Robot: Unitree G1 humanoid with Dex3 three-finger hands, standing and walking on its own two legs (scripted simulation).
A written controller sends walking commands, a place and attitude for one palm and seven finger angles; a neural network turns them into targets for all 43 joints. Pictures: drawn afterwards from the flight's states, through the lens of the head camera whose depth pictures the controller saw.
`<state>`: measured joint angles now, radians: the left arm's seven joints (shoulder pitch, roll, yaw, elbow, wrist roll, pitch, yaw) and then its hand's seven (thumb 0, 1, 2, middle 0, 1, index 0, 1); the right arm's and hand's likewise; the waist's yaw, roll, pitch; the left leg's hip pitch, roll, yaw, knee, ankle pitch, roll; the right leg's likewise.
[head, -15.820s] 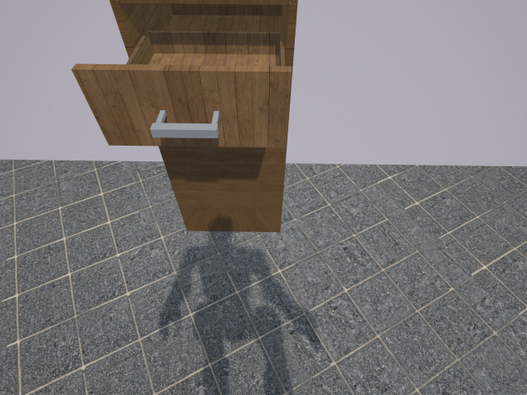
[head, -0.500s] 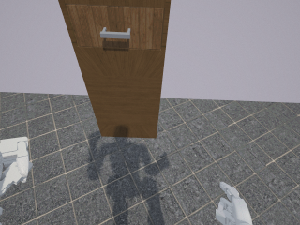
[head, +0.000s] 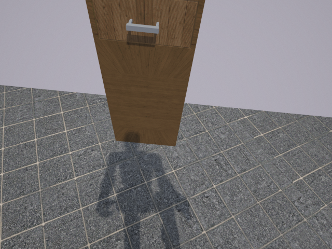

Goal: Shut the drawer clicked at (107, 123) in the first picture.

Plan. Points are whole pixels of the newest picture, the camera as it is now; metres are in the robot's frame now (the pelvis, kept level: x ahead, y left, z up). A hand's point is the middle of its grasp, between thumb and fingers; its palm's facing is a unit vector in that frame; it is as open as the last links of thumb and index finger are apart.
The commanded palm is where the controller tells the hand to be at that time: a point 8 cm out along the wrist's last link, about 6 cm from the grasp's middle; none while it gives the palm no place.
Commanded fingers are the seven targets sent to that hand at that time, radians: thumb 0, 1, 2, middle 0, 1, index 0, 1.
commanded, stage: let the arm hang, fingers relaxed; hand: left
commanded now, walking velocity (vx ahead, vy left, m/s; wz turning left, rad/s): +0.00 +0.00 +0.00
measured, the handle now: (143, 25) +0.85 +0.14 +0.10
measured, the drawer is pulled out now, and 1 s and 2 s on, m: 0.00 0.00 0.00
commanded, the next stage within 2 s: look to check the result in 0.74 s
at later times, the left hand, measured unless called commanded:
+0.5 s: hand out of the picture -0.03 +0.16 -0.17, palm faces +0.03 -0.99 -0.16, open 7.2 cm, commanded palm none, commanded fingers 0.00 0.90 0.90 -0.20 -0.30 -0.20 -0.30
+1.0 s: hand out of the picture -0.01 +0.16 -0.17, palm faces +0.02 -0.98 -0.20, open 7.4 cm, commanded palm none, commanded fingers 0.00 0.90 0.90 -0.20 -0.30 -0.20 -0.30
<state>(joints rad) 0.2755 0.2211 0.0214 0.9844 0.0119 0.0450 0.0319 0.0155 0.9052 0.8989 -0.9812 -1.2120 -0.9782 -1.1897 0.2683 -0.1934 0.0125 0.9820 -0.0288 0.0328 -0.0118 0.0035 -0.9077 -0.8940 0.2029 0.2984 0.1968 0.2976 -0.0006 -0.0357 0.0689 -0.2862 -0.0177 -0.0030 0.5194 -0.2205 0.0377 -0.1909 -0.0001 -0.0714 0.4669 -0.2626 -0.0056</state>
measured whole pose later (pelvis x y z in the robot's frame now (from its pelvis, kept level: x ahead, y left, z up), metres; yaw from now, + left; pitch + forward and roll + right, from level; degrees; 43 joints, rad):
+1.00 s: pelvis +0.01 -0.01 +0.01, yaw -1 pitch -2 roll +0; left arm 0.27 0.14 0.01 1.17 0.01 0.00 0.03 0.01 0.91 0.90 -0.20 -0.29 -0.20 -0.30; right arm 0.29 -0.13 -0.01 1.14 -0.02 0.01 -0.04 0.00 -0.91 -0.89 0.20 0.30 0.20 0.30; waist -0.01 0.02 0.06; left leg -0.21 -0.01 0.01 0.43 -0.19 0.02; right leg -0.14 0.00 -0.06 0.41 -0.25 -0.02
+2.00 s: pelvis +0.03 -0.03 +0.01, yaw -1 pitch -2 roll +0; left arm 0.18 0.22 0.01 1.16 0.00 -0.01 0.02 0.01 0.91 0.90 -0.20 -0.30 -0.20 -0.30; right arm 0.18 -0.23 -0.01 1.14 -0.02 0.01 -0.03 0.00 -0.91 -0.89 0.20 0.30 0.20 0.30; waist 0.00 0.02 0.06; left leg -0.14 0.01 0.00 0.36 -0.18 -0.01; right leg -0.07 0.03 -0.06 0.33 -0.23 -0.05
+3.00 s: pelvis +0.03 -0.04 +0.01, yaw -2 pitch -2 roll +0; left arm 0.16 0.24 0.01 1.16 0.00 -0.02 0.01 0.01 0.91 0.90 -0.20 -0.30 -0.20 -0.30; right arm 0.17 -0.25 -0.01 1.14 -0.02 0.01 -0.03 0.00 -0.91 -0.89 0.20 0.30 0.20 0.30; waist -0.01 0.02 0.06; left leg -0.12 0.03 0.01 0.33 -0.18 -0.03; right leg -0.05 0.05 -0.05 0.30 -0.22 -0.06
